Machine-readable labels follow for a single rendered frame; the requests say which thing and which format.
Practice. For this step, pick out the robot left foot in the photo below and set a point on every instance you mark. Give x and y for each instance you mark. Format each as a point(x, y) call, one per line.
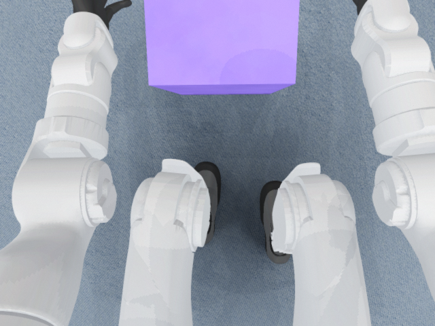
point(211, 175)

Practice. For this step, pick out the left robot forearm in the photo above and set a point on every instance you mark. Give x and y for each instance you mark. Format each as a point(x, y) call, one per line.
point(74, 124)

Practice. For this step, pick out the robot right upper arm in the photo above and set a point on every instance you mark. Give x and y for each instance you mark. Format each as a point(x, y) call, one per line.
point(404, 196)

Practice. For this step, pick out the carton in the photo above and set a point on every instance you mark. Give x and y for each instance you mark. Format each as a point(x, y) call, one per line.
point(198, 47)

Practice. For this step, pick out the robot right hand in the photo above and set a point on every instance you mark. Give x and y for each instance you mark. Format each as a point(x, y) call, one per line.
point(359, 4)

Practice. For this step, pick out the robot left upper arm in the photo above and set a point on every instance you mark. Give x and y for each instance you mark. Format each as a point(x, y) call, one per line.
point(59, 202)

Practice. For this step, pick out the robot right thigh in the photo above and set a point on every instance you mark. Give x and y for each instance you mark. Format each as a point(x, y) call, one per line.
point(330, 288)

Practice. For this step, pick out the robot left hand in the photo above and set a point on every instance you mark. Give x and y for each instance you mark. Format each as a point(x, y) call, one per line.
point(97, 7)

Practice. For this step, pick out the right robot forearm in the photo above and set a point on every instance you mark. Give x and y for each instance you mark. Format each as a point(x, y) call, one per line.
point(398, 76)

